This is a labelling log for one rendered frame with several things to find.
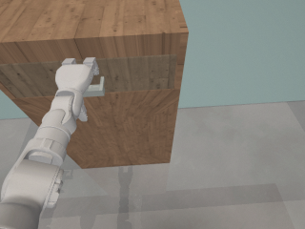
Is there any robot left hand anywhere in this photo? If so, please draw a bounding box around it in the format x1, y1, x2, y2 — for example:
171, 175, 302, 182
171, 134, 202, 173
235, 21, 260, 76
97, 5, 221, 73
55, 57, 99, 122

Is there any handle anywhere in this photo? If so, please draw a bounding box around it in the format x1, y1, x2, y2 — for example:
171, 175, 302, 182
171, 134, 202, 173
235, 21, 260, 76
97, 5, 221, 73
83, 76, 105, 97

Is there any drawer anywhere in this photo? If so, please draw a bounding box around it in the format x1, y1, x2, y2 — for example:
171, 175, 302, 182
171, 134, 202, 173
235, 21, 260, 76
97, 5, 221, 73
0, 53, 177, 98

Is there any cabinet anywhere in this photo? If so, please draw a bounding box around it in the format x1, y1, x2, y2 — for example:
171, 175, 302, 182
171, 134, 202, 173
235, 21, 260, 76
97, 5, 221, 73
0, 0, 189, 169

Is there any robot left forearm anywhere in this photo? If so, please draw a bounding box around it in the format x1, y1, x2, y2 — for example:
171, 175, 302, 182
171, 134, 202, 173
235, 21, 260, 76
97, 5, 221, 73
1, 88, 84, 201

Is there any robot left upper arm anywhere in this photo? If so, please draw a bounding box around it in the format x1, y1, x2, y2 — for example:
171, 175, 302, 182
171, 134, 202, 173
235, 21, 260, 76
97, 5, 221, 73
0, 158, 65, 229

